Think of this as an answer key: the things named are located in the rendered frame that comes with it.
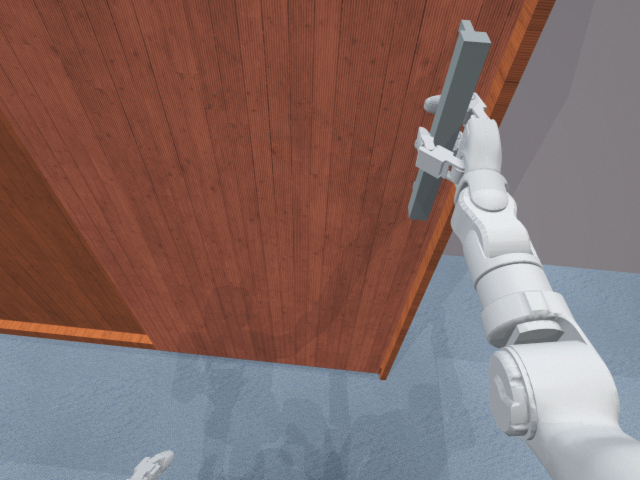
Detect right robot forearm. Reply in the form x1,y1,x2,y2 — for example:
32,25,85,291
451,170,620,422

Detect handle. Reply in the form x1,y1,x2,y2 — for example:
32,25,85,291
408,20,491,221

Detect right robot upper arm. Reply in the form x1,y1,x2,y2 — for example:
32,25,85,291
488,340,640,480

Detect wardrobe door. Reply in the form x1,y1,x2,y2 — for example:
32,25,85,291
0,0,525,373
0,109,147,335

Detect robot left hand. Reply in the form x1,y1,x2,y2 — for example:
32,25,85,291
126,450,174,480

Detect robot right hand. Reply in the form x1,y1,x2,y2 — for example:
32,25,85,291
414,92,502,189

